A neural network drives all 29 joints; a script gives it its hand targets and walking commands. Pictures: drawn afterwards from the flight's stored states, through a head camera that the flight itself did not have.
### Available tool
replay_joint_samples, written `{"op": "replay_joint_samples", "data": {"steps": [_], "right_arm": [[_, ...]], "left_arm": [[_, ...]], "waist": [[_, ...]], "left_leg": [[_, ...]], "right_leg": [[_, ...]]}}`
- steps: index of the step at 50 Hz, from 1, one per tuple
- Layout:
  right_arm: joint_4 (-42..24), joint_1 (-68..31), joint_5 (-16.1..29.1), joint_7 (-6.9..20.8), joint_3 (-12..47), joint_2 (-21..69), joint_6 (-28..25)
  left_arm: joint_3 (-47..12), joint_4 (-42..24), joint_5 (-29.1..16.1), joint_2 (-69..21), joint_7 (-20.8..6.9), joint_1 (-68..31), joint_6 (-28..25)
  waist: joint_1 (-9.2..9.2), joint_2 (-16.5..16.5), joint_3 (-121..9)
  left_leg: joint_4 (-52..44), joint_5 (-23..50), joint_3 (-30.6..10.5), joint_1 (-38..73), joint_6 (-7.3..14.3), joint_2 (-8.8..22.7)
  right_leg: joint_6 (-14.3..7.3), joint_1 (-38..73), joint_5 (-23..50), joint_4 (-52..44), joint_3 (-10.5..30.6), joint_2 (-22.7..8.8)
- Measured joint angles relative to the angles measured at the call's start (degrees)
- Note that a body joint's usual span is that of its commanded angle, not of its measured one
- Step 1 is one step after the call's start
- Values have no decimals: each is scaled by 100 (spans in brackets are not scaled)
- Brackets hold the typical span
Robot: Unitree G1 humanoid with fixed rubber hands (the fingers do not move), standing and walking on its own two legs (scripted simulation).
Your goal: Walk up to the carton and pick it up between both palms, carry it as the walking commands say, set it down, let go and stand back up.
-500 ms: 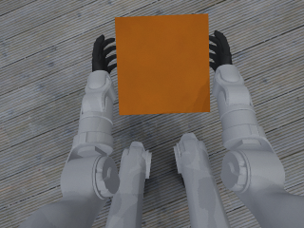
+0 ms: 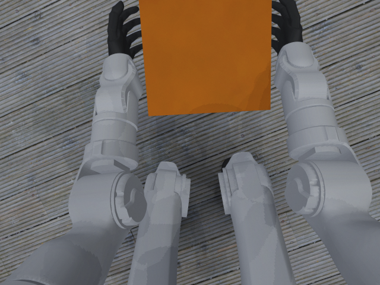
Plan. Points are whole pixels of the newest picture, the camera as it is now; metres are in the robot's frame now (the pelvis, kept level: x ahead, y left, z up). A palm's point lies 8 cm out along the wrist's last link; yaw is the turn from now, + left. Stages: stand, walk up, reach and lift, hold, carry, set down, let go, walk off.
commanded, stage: set down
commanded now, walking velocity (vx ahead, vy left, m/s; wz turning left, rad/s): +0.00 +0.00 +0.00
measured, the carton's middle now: (202, 59) +0.51 -0.05 -0.20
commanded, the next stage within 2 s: none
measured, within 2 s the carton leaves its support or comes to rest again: rests again in 1.12 s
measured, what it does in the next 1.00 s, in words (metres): lowers itself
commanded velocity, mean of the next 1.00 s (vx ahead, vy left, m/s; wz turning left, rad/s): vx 0.00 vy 0.00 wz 0.00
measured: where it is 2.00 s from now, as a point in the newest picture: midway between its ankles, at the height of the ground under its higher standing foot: (203, 210)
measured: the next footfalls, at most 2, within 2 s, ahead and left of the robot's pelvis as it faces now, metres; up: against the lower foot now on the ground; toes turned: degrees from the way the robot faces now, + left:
none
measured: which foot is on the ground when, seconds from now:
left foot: down 0.00-1.00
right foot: down 0.00-1.00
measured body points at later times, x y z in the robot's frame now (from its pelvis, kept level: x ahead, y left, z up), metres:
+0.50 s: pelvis +0.00 +0.00 -0.04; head +0.36 -0.02 +0.23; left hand +0.54 +0.10 -0.20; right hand +0.53 -0.19 -0.20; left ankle +0.09 +0.11 -0.40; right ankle +0.13 -0.12 -0.40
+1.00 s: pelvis +0.00 +0.00 -0.05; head +0.35 -0.02 +0.22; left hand +0.54 +0.10 -0.21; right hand +0.53 -0.19 -0.22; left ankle +0.09 +0.11 -0.40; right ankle +0.12 -0.12 -0.40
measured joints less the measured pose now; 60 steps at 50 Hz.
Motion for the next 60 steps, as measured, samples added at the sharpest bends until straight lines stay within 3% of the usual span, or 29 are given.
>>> {"op": "replay_joint_samples", "data": {"steps": [9, 21, 33, 60], "right_arm": [[202, -337, 184, -27, 146, -201, -65], [546, -619, 470, -30, 255, -438, -250], [728, -649, 572, 40, 288, -570, -322], [1106, -873, 699, 95, 496, -718, -389]], "left_arm": [[-128, 127, -169, 139, 98, -286, -55], [-453, 362, -307, 303, 257, -597, -109], [-603, 483, -393, 286, 380, -655, -154], [-609, 823, -341, 452, 179, -846, -262]], "waist": [[-25, 16, 376], [-108, -86, 887], [-147, 15, 1026], [-103, 11, 1434]], "left_leg": [[396, -64, 43, -265, -13, -30], [817, -143, -16, -370, -50, -168], [995, -151, 63, -404, 66, -138], [1226, -184, 113, -341, 88, 17]], "right_leg": [[19, -264, -54, 388, -20, -4], [-62, -285, -250, 819, -182, -234], [0, -240, -333, 974, -183, -303], [-137, -183, -388, 1237, -299, -423]]}}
